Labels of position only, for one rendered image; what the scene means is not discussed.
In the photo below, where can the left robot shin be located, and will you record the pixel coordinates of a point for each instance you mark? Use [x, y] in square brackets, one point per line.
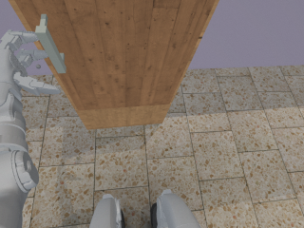
[106, 196]

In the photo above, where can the cupboard door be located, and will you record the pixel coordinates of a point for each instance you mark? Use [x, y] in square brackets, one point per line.
[121, 53]

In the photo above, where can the handle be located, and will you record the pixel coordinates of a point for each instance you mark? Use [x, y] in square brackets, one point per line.
[43, 34]

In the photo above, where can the left robot upper arm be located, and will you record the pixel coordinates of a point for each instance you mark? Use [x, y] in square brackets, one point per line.
[18, 175]

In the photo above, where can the robot left forearm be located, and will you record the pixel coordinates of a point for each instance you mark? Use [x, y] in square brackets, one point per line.
[12, 122]

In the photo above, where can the left robot hand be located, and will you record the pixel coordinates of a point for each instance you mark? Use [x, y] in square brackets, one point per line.
[11, 64]

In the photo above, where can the robot left thigh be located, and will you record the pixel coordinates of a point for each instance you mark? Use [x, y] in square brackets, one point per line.
[107, 214]

